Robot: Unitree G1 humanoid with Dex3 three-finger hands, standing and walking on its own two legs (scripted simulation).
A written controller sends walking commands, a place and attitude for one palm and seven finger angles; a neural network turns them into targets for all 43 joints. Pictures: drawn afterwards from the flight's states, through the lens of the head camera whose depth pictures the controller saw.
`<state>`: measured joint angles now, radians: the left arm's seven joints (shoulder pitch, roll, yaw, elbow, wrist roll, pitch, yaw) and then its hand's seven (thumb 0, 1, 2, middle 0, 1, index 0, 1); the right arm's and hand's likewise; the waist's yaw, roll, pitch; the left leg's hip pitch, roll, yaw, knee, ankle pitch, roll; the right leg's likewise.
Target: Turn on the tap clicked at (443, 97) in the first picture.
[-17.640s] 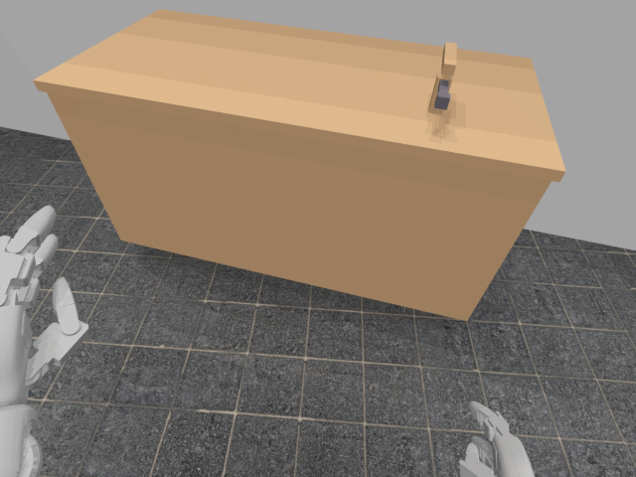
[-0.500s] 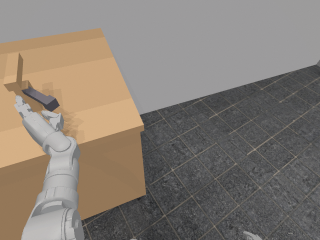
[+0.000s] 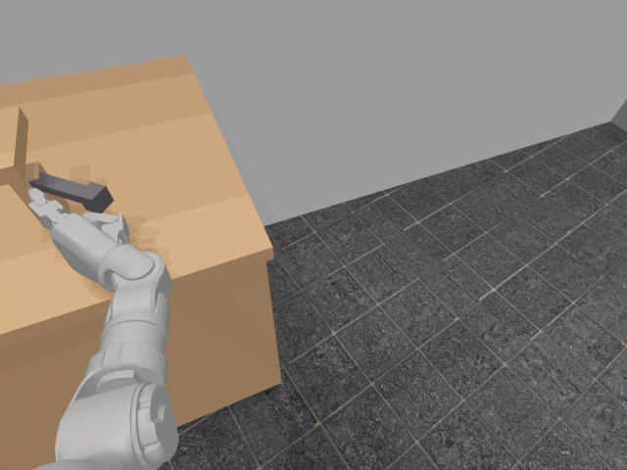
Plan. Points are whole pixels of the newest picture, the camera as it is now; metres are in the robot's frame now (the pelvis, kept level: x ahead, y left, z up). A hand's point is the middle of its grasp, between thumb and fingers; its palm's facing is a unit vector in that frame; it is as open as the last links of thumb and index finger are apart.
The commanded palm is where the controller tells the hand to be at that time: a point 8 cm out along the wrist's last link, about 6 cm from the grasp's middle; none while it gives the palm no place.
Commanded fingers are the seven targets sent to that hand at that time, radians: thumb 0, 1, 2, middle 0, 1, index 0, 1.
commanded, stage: push the lever round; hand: left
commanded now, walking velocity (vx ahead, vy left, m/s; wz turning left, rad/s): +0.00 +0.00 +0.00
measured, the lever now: (95, 198) +0.45 +0.29 +0.10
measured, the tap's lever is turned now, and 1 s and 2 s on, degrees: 47 70 79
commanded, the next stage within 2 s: lift the hand up off the lever in 0.92 s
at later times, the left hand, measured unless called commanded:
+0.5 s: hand (136, 208) +0.45 +0.24 +0.08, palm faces +0.86 -0.49 -0.13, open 7.8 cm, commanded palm +0.39 +0.25 +0.09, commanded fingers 0.00 0.90 0.90 -0.15 -0.15 -0.15 -0.15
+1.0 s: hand (142, 195) +0.47 +0.24 +0.09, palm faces +0.86 -0.49 -0.16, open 8.1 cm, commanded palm +0.42 +0.26 +0.09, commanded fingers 0.00 0.90 0.90 -0.15 -0.15 -0.15 -0.15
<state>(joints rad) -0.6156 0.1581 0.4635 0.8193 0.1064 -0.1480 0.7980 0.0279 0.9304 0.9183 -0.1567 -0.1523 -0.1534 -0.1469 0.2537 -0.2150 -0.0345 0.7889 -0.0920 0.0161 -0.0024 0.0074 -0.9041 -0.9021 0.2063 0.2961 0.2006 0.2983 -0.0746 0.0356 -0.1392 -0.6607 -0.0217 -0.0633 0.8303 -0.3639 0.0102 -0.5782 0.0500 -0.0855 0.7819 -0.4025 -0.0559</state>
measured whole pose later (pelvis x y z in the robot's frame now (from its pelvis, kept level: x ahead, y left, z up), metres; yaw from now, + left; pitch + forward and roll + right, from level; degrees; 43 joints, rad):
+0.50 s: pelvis +0.00 -0.01 +0.00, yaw +0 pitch +13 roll -1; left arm -0.72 0.17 0.51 0.91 0.15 -0.12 0.87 0.04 0.93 0.92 -0.16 -0.15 -0.14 -0.14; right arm 0.28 -0.21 -0.04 0.80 -0.11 0.02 0.03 0.01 -0.90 -0.90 0.21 0.30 0.20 0.30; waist -0.09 0.04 -0.15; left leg -0.70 -0.02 -0.07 0.84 -0.37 0.00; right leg -0.62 0.06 -0.09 0.80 -0.41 -0.07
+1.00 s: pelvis +0.00 -0.02 +0.00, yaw +0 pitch +15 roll -1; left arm -0.82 0.25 0.55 1.05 0.18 -0.14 0.87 0.02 0.90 0.90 -0.16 -0.15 -0.10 -0.13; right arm 0.29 -0.22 -0.04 0.80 -0.11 0.01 0.02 0.01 -0.91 -0.90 0.21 0.30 0.20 0.30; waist -0.12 0.04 -0.15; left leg -0.73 -0.01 -0.08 0.84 -0.36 -0.01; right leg -0.65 0.06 -0.10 0.80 -0.41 -0.08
